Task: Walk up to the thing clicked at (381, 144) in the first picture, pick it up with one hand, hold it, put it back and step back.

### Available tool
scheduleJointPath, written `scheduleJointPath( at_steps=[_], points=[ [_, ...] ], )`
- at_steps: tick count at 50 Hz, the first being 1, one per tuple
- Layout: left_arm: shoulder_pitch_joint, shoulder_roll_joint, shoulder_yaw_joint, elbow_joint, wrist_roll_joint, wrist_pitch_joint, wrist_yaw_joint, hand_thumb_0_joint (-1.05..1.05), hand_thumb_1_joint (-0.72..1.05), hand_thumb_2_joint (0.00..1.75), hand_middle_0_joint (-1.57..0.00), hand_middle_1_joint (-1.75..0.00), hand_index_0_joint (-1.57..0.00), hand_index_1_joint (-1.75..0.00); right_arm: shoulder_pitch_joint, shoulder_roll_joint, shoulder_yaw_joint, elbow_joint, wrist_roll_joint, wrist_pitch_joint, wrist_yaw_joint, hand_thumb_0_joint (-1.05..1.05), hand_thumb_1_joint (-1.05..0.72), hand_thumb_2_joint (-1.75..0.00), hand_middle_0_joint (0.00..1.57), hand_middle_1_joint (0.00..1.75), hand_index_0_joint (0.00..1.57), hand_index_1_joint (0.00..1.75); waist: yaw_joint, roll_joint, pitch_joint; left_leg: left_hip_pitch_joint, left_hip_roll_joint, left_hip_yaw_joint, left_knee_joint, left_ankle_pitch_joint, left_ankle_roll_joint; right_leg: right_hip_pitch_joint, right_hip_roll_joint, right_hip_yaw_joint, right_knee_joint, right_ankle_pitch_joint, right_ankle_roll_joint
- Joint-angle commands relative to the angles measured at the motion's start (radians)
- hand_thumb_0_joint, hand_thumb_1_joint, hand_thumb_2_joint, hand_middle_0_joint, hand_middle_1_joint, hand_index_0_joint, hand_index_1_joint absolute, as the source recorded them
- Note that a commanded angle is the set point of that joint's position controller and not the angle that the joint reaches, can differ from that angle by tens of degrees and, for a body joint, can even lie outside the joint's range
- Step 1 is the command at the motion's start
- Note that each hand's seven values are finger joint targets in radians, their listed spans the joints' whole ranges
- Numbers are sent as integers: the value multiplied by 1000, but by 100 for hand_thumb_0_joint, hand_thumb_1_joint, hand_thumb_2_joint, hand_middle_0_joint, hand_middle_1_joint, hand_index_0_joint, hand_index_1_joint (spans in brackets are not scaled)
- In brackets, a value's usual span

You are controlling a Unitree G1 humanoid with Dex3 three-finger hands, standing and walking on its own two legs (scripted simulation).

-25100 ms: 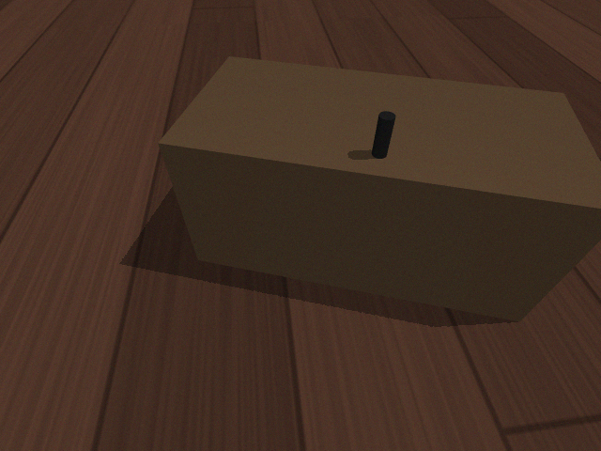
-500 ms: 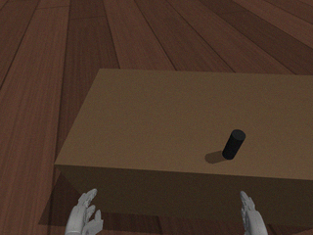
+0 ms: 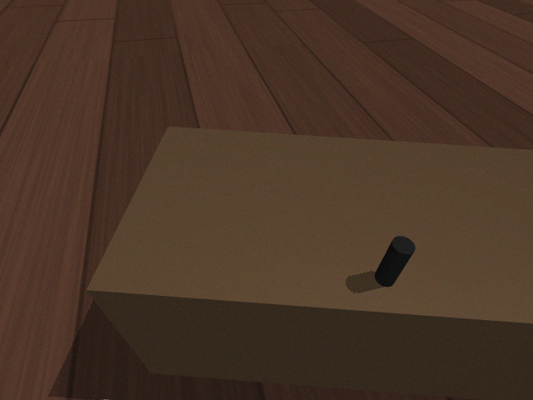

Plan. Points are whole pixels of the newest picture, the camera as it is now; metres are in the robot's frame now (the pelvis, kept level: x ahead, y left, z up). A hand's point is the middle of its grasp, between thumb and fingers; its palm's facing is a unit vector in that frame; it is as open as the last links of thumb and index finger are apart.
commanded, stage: home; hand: right
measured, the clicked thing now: (393, 262) +0.43 -0.24 -0.10
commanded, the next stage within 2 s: stand in 1.74 s
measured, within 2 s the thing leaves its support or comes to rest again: neither
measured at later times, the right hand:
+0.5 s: hand out of the picture +0.04 -0.26 -0.14, palm faces -0.06 +0.93 -0.37, open 17.2 cm
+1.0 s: hand out of the picture +0.06 -0.25 -0.14, palm faces -0.05 +0.93 -0.36, open 17.2 cm
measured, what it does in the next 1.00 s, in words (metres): stands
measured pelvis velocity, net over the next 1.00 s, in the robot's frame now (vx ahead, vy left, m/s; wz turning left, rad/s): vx -0.01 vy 0.00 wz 0.01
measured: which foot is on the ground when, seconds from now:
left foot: down 0.00-1.00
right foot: down 0.00-1.00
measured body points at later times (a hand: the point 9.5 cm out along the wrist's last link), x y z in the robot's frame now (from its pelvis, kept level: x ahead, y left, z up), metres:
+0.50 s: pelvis -0.02 +0.00 +0.01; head -0.02 +0.01 +0.46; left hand +0.03 +0.30 -0.13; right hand +0.05 -0.31 -0.11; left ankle +0.00 +0.12 -0.73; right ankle -0.02 -0.13 -0.73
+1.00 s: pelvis -0.01 +0.00 +0.02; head -0.01 +0.01 +0.46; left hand +0.06 +0.30 -0.12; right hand +0.06 -0.30 -0.11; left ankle +0.00 +0.12 -0.73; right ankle -0.02 -0.13 -0.73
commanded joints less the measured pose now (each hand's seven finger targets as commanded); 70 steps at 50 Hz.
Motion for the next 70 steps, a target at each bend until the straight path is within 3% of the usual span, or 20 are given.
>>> scheduleJointPath(
  at_steps=[1,4,11,19,26,50,61,70],
  points=[
    [-62,165,30,-21,-10,-23,3,0,90,90,-20,-30,-20,-30,-87,-191,-40,-22,12,-30,-9,0,54,-6,5,5,5,5,2,27,-29,66,100,-110,-161,264,35,5,-67,73,-141,207,-43],
    [-72,184,26,23,-14,-21,5,0,90,90,-20,-30,-20,-30,-88,-206,-34,32,15,-28,-10,0,53,-7,6,6,6,6,-4,11,-31,104,100,-105,-180,300,30,28,-78,81,-166,240,-44],
    [-86,201,19,94,-15,-15,4,0,90,90,-20,-30,-20,-30,-119,-227,-29,110,16,-14,-8,0,51,-8,6,6,6,6,-9,26,21,82,97,-112,-256,117,25,30,-79,86,-238,130,-37],
    [-88,210,20,141,-15,-18,1,0,90,90,-20,-30,-20,-30,-132,-224,-26,158,18,-3,-1,0,52,-7,6,6,6,6,-12,15,52,57,93,-127,-296,-5,24,14,-80,89,-275,51,-32],
    [-95,207,20,157,-18,-24,5,0,90,90,-20,-30,-20,-30,-138,-218,-24,177,21,-6,0,0,53,-7,6,6,6,6,-11,14,-5,97,100,-120,-278,125,25,64,-99,95,-278,155,-34],
    [-123,201,20,172,-22,-19,7,0,90,90,-20,-30,-20,-30,-152,-219,-30,201,23,-4,-2,0,52,-7,6,6,6,6,-12,17,-9,121,107,-113,-290,194,22,87,-109,82,-283,203,-32],
    [-125,201,19,170,-23,-22,11,0,90,90,-20,-30,-20,-30,-155,-221,-33,203,26,-5,-5,0,51,-8,6,6,6,6,-13,18,-59,168,115,-105,-261,360,25,129,-119,71,-269,334,-26],
    [-124,201,21,171,-24,-19,11,0,90,90,-20,-30,-20,-30,-163,-225,-37,207,25,-2,-3,0,52,-7,6,6,6,6,-11,17,-13,148,113,-111,-285,282,22,107,-113,63,-286,241,-25]
  ],
)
